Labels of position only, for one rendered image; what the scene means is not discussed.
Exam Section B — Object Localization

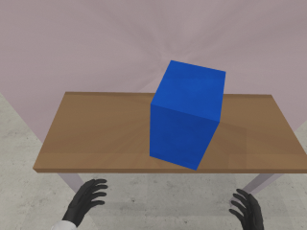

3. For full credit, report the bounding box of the left robot hand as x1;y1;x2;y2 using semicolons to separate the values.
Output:
62;178;108;227

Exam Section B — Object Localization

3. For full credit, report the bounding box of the carton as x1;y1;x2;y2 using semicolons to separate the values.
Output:
150;60;226;171

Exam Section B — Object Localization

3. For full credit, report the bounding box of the left robot forearm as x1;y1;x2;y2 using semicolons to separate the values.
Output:
51;220;77;230

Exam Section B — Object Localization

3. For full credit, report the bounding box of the table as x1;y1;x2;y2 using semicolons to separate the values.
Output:
33;91;307;208

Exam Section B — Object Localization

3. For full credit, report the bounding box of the right robot hand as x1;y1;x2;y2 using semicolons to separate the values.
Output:
228;189;265;230

